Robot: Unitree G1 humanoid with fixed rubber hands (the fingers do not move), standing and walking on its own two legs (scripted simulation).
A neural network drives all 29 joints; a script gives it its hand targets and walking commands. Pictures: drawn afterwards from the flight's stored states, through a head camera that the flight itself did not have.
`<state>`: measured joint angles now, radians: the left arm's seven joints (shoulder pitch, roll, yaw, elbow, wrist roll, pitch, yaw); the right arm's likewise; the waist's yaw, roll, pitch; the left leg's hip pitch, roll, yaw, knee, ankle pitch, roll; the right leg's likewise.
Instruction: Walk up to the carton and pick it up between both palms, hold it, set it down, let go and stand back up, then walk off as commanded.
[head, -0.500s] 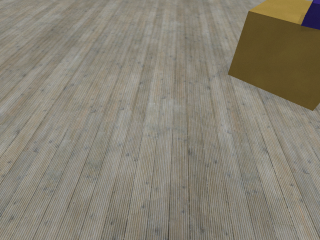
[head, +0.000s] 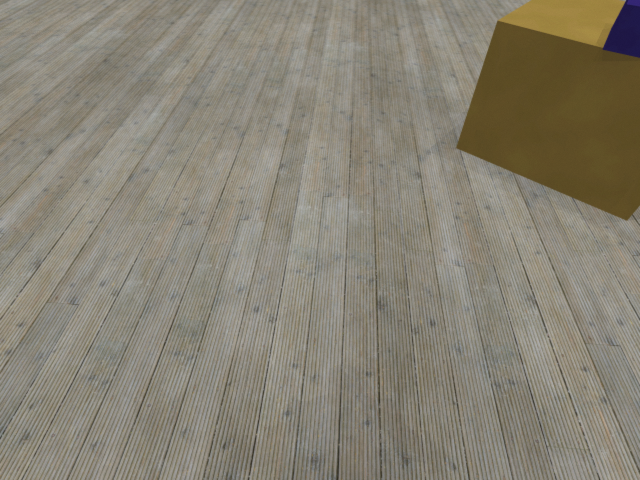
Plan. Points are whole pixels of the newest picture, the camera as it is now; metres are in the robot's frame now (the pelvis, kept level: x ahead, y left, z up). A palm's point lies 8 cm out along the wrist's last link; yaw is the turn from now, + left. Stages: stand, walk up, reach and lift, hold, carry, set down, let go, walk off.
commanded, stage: stand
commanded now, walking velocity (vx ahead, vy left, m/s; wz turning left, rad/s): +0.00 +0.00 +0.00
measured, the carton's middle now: out of the picture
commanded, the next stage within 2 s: walk up in 0.28 s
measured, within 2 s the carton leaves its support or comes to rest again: neither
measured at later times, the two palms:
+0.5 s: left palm out of the picture +0.07 +0.28 -0.13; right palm out of the picture +0.07 -0.28 -0.12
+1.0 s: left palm (222, 385) +0.29 +0.16 -0.11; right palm out of the picture +0.08 -0.44 -0.14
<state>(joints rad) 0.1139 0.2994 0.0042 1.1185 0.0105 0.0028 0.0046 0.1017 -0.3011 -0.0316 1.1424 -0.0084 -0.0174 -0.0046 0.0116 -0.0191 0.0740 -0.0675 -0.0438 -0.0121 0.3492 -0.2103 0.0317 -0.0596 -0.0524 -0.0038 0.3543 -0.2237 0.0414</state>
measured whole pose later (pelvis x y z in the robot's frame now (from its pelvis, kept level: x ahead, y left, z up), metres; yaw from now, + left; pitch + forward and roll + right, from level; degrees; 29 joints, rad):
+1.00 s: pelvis +0.11 -0.11 -0.03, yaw -20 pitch -4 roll -1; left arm 0.20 0.38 0.08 0.92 0.01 -0.01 -0.10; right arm 0.21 -0.43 -0.09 0.97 -0.02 -0.09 0.06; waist 0.02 0.07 0.07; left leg -0.41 0.10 0.00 1.01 -0.43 0.00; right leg -0.25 0.02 -0.06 0.70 -0.37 -0.05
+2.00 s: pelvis +0.47 -0.34 -0.05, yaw -40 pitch -3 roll +5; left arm 0.22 0.43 0.05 0.98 0.01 -0.06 -0.06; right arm 0.19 -0.35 -0.06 0.89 -0.02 -0.12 0.03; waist 0.01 -0.11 0.08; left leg -0.34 0.07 0.19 0.81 -0.39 -0.01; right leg -0.54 -0.07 0.03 1.09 -0.50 -0.03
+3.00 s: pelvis +0.69 -0.57 -0.04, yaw -38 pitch -4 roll -2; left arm 0.25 0.40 0.08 1.01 0.02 -0.10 -0.03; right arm 0.19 -0.43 -0.10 1.05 -0.02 -0.05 0.06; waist 0.02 0.08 0.06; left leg -0.58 0.12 0.03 1.03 -0.39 0.01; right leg -0.32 -0.05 -0.20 0.81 -0.42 -0.05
